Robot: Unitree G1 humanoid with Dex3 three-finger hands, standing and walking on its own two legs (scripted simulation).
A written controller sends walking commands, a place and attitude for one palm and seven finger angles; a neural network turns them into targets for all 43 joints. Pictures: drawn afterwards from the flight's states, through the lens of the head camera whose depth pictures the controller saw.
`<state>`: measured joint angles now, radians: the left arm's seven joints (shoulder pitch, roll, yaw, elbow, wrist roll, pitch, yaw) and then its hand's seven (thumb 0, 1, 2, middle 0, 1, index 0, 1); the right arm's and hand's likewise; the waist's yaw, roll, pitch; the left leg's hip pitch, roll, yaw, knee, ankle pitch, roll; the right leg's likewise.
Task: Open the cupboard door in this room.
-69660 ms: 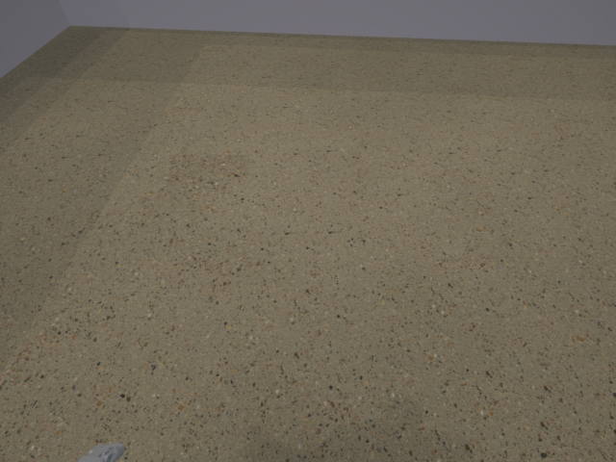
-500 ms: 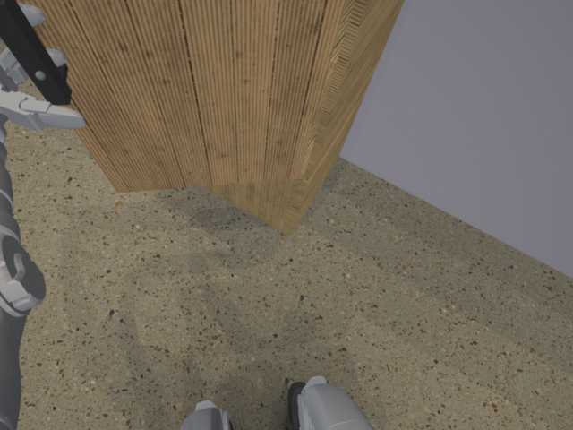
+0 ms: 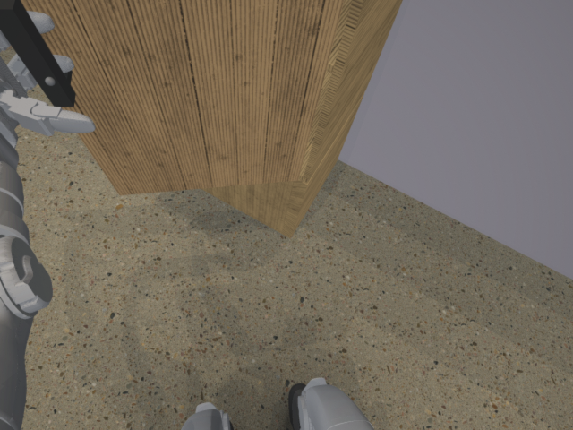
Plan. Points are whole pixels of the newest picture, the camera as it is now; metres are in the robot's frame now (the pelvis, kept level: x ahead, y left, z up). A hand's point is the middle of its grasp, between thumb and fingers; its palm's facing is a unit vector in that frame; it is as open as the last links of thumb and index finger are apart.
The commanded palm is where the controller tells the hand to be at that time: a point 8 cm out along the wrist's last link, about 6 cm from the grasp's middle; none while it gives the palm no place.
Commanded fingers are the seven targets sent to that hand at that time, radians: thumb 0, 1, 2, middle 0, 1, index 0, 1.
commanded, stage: slide the fingers in behind the handle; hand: left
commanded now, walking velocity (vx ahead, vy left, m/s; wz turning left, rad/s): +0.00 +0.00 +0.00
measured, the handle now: (40, 46) +0.60 +0.24 +0.12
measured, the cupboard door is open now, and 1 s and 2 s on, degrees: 38 38 73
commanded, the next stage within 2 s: close the thumb around the handle in 0.12 s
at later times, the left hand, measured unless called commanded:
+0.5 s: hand (56, 78) +0.55 +0.22 +0.11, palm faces +0.03 -1.00 -0.01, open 11.7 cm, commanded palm +0.53 +0.26 +0.11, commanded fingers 0.00 0.34 0.66 -0.36 -1.29 -0.36 -1.29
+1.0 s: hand (56, 78) +0.55 +0.22 +0.11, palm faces +0.02 -1.00 -0.01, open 5.8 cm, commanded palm +0.53 +0.26 +0.11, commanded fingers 0.00 0.90 0.90 -0.40 -1.35 -0.40 -1.35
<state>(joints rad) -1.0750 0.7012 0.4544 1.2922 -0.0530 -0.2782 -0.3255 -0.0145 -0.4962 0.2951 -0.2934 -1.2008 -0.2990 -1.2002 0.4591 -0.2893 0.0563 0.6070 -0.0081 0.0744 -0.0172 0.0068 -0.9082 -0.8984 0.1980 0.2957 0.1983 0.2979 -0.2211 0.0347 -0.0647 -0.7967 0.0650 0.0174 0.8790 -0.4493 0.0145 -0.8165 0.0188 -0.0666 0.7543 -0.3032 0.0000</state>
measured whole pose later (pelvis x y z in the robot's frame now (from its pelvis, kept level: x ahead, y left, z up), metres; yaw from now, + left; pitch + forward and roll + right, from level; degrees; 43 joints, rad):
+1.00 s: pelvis +0.00 +0.00 +0.00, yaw -1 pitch +21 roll -4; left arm -1.06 0.70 0.48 1.28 -0.05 -0.28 -0.33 0.00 0.70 0.80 -0.36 -1.35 -0.38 -1.35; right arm 0.45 -0.29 0.06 0.59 -0.01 0.08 -0.02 0.01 -0.91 -0.90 0.20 0.30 0.20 0.30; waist -0.23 0.04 -0.07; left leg -0.80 0.07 0.02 0.89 -0.46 0.02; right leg -0.82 0.02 -0.06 0.76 -0.31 0.00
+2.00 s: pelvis +0.01 -0.02 +0.03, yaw +2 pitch +5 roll +0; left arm -0.08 -0.04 0.01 0.14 -0.02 -0.04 0.42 0.00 0.64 0.73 -0.33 -1.29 -0.36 -1.33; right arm 0.14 -0.17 0.03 0.55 -0.03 0.08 -0.02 0.01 -0.91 -0.90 0.20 0.30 0.20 0.30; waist 0.00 0.04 -0.08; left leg -0.32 0.04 0.02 0.62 -0.38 -0.02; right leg -0.39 0.00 -0.06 0.62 -0.30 -0.02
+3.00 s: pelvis -0.02 -0.01 +0.03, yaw +3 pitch +3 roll +0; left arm -0.24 -0.08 -0.07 0.33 0.02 -0.11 0.51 -0.01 -0.49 0.30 -0.31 -0.72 -0.32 -0.71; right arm 0.19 -0.18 0.02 0.65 -0.06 0.03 -0.04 0.02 -0.91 -0.90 0.20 0.30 0.20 0.30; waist 0.01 0.03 -0.05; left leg -0.38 0.01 0.02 0.66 -0.34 0.00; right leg -0.44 -0.03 -0.06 0.65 -0.27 -0.01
